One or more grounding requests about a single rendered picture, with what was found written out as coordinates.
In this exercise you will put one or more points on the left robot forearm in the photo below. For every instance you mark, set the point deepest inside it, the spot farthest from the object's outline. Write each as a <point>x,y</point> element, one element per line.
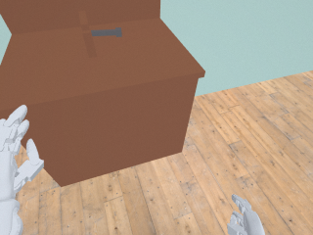
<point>10,222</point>

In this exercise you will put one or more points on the right robot hand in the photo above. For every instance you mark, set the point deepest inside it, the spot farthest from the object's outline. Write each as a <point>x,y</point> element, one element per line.
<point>247,224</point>

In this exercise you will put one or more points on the counter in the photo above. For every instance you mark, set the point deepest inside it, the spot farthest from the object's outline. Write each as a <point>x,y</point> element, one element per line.
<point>96,104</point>

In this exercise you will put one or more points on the left robot hand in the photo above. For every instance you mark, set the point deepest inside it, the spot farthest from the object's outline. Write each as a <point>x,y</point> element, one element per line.
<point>12,131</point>

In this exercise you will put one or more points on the tap lever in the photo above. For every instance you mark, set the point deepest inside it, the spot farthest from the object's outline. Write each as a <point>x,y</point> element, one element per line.
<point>107,32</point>

